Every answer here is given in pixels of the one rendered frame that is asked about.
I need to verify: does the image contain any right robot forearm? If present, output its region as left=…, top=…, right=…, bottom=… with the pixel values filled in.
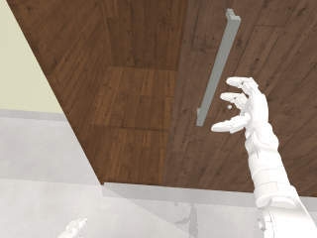
left=245, top=121, right=317, bottom=233

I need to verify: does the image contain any wardrobe door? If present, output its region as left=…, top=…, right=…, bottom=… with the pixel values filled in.
left=161, top=0, right=317, bottom=197

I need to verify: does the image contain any handle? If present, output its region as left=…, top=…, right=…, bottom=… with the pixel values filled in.
left=196, top=8, right=242, bottom=127

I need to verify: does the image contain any left robot hand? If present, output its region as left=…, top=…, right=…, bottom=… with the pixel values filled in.
left=57, top=217, right=87, bottom=238

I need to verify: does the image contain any right robot hand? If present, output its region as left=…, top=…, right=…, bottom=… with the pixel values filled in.
left=211, top=76, right=268, bottom=134

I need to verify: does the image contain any robot right upper arm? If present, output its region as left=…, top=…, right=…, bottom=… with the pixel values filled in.
left=254, top=205, right=317, bottom=238

